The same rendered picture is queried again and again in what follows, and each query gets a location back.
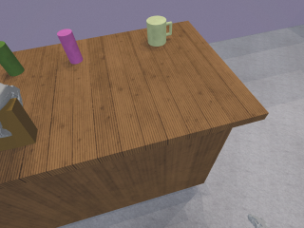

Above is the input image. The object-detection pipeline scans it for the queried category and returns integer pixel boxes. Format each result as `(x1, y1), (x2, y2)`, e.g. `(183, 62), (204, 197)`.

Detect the sponge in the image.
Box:
(0, 98), (38, 151)

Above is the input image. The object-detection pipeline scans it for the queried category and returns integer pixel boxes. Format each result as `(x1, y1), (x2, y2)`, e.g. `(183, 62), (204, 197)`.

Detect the left robot hand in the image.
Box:
(0, 83), (23, 138)

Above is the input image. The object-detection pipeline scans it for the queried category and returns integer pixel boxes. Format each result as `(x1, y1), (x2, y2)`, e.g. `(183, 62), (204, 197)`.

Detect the table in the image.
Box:
(0, 21), (269, 228)

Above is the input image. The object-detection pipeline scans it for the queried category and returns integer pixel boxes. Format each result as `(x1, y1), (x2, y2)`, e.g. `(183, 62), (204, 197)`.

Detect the right robot hand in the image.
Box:
(247, 214), (271, 228)

